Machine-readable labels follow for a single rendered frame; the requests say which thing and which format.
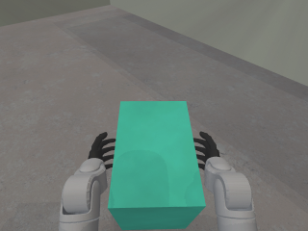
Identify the left robot forearm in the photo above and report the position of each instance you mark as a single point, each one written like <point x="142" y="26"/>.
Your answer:
<point x="81" y="195"/>

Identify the carton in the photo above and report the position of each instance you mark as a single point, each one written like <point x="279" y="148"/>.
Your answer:
<point x="155" y="181"/>

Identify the robot left hand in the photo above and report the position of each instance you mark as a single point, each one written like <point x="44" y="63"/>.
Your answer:
<point x="97" y="150"/>

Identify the robot right hand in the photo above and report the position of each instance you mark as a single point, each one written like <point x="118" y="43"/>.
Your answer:
<point x="209" y="151"/>

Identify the right robot forearm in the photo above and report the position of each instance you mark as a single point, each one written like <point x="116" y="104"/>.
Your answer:
<point x="233" y="196"/>

